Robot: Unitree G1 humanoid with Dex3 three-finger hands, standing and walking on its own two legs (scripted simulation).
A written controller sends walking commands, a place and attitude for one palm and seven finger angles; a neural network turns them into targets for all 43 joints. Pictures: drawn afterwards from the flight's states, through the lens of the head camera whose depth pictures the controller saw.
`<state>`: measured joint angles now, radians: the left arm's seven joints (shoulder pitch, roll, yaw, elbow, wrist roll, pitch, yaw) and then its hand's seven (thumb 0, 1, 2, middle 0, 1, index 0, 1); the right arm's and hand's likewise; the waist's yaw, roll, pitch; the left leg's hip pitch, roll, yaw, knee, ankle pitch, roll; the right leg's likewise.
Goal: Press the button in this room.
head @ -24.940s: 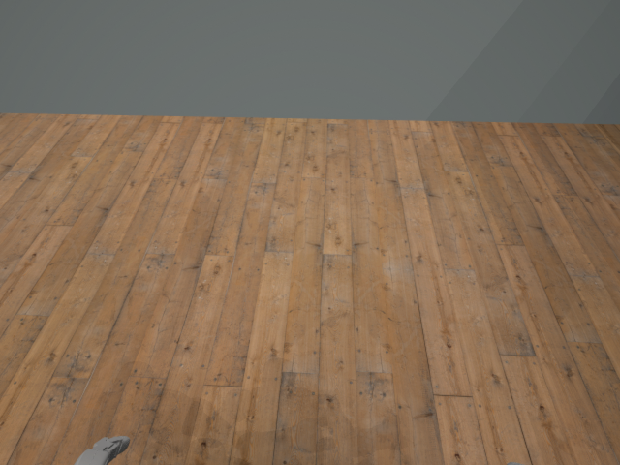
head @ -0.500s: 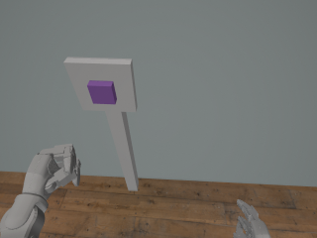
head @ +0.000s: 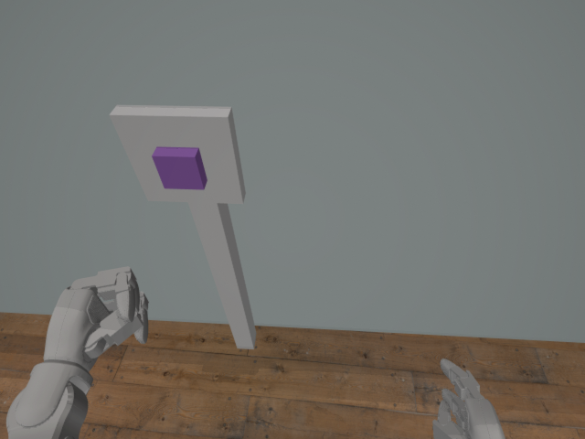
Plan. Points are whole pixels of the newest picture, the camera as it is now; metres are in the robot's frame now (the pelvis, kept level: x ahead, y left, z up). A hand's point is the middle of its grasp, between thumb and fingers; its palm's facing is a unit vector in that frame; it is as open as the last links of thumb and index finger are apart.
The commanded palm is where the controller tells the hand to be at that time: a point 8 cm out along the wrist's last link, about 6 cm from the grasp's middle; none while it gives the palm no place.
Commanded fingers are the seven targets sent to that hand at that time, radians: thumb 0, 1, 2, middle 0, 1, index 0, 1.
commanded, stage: aim a knuckle at the button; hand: left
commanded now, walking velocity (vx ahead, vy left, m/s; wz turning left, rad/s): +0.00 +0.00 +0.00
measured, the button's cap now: (181, 167) +0.50 +0.23 +0.10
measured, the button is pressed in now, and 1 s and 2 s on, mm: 0 0 0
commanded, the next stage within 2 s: press the button with the knuckle in 1.80 s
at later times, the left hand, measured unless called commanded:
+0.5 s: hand (173, 270) +0.31 +0.19 +0.08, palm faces +0.01 -1.00 -0.03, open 3.1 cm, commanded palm +0.29 +0.25 +0.09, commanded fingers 0.00 0.90 0.90 -1.30 -1.50 -1.30 -1.50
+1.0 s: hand (192, 233) +0.38 +0.19 +0.07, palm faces +0.04 -1.00 -0.03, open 3.1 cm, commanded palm +0.36 +0.24 +0.07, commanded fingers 0.00 0.90 0.90 -1.30 -1.50 -1.30 -1.50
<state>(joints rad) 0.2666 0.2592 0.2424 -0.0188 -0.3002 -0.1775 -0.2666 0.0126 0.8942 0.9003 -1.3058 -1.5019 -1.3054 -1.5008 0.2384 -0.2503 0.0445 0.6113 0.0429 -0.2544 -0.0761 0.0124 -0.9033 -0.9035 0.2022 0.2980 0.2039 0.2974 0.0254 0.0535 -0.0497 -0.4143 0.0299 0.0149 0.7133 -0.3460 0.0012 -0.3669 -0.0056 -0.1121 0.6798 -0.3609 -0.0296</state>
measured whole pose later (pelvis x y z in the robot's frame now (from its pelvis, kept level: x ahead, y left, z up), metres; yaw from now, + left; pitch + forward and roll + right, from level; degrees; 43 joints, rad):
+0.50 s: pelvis +0.00 +0.01 +0.00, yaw -1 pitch +5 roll +0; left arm -0.03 0.25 0.22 0.26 -0.25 -0.20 -0.23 0.01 0.90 0.90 -1.30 -1.50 -1.30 -1.50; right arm 0.25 -0.26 0.03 0.63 0.04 -0.20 -0.07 0.01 -0.90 -0.90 0.20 0.30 0.20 0.30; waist 0.00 0.04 -0.04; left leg -0.45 0.02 0.04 0.71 -0.35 0.01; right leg -0.42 -0.02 -0.08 0.70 -0.37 -0.02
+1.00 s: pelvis +0.00 +0.01 -0.01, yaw -2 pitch +8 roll +0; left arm -0.35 0.27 0.26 0.60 -0.19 -0.28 -0.17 0.01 0.90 0.90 -1.30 -1.50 -1.30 -1.50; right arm 0.27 -0.25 0.03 0.65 0.03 -0.09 -0.06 0.01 -0.90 -0.90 0.20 0.30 0.20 0.30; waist -0.04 0.02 -0.04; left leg -0.52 0.02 0.05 0.74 -0.36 0.01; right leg -0.50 -0.01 -0.07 0.73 -0.37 -0.02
